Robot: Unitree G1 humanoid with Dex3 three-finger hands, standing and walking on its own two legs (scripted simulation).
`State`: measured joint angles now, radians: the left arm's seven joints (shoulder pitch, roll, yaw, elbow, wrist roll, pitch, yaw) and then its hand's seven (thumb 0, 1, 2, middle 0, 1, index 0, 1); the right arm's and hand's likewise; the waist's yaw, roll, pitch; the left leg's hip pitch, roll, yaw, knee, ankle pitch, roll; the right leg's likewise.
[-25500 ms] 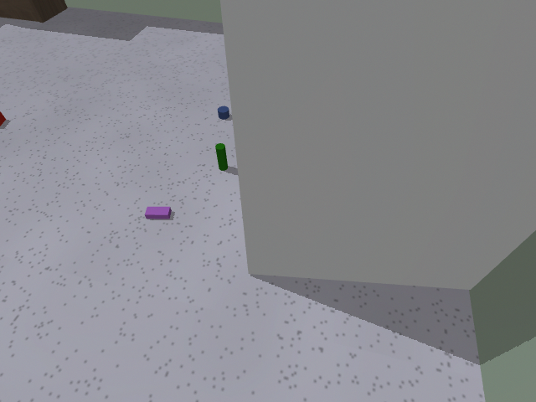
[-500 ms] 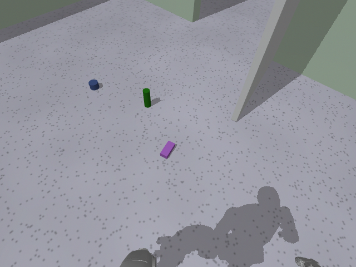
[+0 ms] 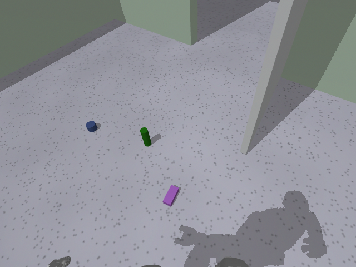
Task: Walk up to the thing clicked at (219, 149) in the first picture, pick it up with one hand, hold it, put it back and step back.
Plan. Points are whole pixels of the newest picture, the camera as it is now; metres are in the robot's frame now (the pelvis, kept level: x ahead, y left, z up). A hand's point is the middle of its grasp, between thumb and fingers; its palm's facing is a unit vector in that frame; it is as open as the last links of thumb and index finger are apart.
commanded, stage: walk up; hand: left
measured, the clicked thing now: (146, 137) +0.97 +0.31 -0.68
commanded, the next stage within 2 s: none
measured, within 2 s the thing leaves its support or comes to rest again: neither
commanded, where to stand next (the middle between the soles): +0.56 +0.05 m, yaw -2 degrees
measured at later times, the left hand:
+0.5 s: hand (70, 226) +0.24 +0.34 -0.14, palm faces -0.06 -0.94 -0.33, open 7.4 cm
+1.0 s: hand (104, 148) +0.48 +0.28 -0.11, palm faces -0.09 -0.92 -0.38, open 7.4 cm
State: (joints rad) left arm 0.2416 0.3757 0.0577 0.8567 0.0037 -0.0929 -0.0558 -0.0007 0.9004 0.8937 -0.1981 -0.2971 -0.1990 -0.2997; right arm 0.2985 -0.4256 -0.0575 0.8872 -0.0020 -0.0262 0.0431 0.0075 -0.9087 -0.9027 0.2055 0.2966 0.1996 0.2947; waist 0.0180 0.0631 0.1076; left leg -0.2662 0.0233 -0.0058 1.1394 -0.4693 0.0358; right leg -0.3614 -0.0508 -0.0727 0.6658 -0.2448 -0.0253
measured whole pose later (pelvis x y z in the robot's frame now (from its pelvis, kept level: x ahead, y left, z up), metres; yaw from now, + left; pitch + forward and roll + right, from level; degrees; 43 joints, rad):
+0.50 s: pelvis +0.20 +0.07 +0.01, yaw -1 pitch -3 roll -2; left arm 0.33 0.44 0.04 0.90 0.00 -0.05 -0.03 0.00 0.90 0.89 -0.20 -0.30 -0.20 -0.30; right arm 0.25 -0.37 -0.06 0.83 -0.01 -0.07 0.06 0.00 -0.91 -0.90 0.21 0.30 0.20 0.30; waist 0.00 -0.04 0.09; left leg -0.28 0.04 0.09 0.58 -0.25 0.05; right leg -0.38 -0.02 0.04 1.10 -0.40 -0.04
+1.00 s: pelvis +0.36 +0.03 +0.01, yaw -3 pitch -4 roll +2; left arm 0.21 0.36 0.04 0.83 0.01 -0.08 -0.05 0.00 0.90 0.89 -0.20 -0.30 -0.20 -0.30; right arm 0.35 -0.39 -0.04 0.86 -0.01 -0.02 0.04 0.01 -0.91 -0.90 0.21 0.30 0.20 0.29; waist -0.02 0.03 0.13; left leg -0.28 0.01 0.04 1.02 -0.50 0.05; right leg -0.33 -0.02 -0.05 0.59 -0.20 -0.05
